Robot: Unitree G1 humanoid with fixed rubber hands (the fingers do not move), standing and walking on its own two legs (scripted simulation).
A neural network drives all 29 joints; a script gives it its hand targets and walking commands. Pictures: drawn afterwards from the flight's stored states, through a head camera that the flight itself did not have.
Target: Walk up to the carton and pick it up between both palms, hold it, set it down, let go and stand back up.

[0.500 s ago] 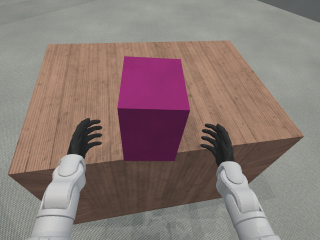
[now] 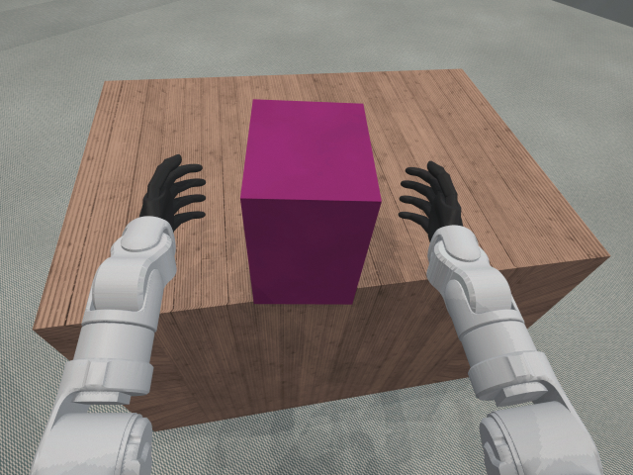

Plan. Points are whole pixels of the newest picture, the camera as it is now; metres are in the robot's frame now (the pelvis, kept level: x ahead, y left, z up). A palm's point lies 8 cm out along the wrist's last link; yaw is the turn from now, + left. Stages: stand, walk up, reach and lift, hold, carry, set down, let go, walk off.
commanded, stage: reach and lift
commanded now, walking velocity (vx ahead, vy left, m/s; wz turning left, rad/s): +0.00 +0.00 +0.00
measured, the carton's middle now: (305, 208) +0.47 +0.06 +0.03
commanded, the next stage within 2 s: none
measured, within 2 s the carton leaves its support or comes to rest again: neither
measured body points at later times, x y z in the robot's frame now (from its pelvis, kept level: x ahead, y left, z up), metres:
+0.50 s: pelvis +0.00 +0.00 +0.00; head +0.02 +0.01 +0.45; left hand +0.43 +0.24 +0.16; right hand +0.48 -0.10 +0.17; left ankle +0.03 +0.12 -0.75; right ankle +0.01 -0.10 -0.75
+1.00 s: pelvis +0.01 +0.00 +0.00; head +0.06 +0.01 +0.45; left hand +0.45 +0.24 +0.13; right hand +0.49 -0.10 +0.14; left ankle +0.03 +0.12 -0.75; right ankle +0.01 -0.10 -0.75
